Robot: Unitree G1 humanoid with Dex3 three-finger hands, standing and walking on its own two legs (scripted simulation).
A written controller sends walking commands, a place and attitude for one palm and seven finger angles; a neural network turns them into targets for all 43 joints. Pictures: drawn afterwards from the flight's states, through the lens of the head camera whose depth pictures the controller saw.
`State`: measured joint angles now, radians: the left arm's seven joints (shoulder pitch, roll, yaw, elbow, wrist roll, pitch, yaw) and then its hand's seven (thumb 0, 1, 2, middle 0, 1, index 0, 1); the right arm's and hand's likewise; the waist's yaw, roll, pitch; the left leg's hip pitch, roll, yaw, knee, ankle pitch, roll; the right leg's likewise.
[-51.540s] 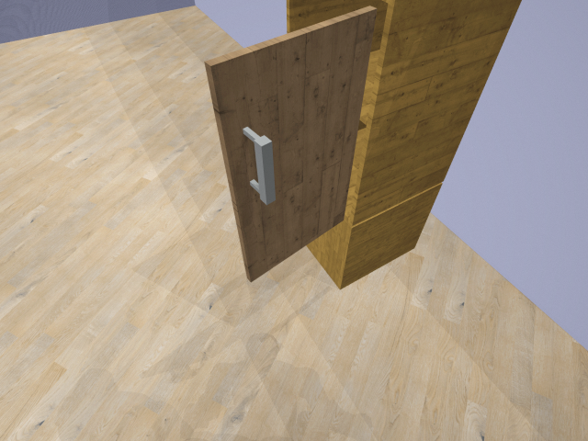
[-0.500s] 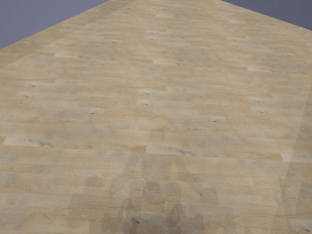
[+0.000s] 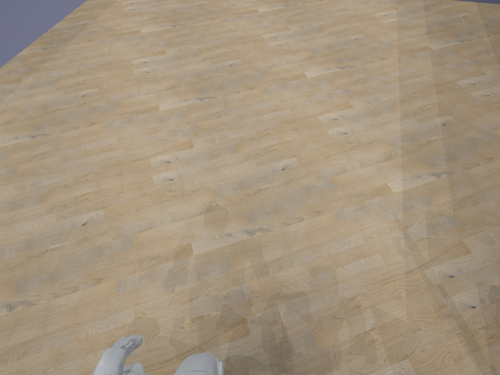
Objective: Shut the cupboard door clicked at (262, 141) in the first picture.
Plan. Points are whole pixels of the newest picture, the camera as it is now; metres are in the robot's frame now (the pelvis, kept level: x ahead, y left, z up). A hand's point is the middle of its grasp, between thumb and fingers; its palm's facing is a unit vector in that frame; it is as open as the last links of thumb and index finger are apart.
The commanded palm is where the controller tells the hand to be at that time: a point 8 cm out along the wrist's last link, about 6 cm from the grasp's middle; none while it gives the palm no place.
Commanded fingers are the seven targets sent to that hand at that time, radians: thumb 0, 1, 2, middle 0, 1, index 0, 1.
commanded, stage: turn to face it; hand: left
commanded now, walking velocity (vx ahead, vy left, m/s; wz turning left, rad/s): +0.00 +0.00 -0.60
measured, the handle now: out of the picture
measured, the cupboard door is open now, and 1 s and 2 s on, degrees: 23 23 23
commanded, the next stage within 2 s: none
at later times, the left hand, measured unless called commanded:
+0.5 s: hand (146, 350) +0.18 +0.20 -0.15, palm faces -0.29 -0.94 -0.20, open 7.3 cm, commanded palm none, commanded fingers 0.00 0.90 0.90 -0.20 -0.30 -0.20 -0.30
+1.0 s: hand (187, 325) +0.22 +0.14 -0.17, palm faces -0.55 -0.81 -0.19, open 7.3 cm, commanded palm none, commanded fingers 0.00 0.90 0.90 -0.20 -0.30 -0.20 -0.30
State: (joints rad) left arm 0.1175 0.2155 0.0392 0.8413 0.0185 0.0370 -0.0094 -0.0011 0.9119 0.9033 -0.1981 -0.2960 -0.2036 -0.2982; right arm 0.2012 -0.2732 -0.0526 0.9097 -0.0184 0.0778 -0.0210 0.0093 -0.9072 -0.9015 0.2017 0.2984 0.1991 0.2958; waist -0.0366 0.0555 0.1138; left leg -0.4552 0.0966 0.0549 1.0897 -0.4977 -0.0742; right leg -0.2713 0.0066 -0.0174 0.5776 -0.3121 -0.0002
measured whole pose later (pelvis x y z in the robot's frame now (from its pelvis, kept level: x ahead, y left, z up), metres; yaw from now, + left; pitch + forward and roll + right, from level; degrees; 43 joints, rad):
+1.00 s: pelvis +0.04 +0.03 +0.00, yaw -35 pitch +2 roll -1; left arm 0.16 0.25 0.07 0.89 0.02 0.08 -0.02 0.00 0.91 0.90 -0.20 -0.30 -0.21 -0.30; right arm 0.19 -0.22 -0.02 0.85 -0.03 0.02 -0.02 0.01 -0.91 -0.90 0.20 0.30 0.20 0.30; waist 0.00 -0.05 0.08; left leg -0.33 0.06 0.09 0.62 -0.31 0.00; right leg -0.42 0.04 0.07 0.87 -0.50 0.02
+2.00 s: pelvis +0.05 -0.04 +0.00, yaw -69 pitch +1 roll +0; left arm 0.11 0.26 0.06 0.87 0.02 0.05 -0.04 0.00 0.91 0.90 -0.20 -0.30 -0.20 -0.30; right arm 0.25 -0.25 -0.04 0.90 -0.03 0.04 -0.01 0.01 -0.90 -0.90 0.20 0.30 0.20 0.30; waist -0.03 0.03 0.08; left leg -0.27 0.17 0.22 0.65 -0.37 -0.05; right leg -0.27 -0.02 -0.07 0.59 -0.32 0.00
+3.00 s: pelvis +0.00 -0.20 +0.01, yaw -82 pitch +1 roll -1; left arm 0.23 0.18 0.04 1.04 0.02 -0.03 -0.01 0.00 0.92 0.90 -0.20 -0.30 -0.20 -0.30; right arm 0.27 -0.24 -0.05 1.02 -0.04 0.02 0.00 0.01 -0.91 -0.90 0.20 0.30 0.20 0.30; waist -0.04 0.01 0.03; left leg -0.50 0.11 0.11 0.97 -0.37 -0.03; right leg -0.12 0.02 -0.13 0.39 -0.29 -0.06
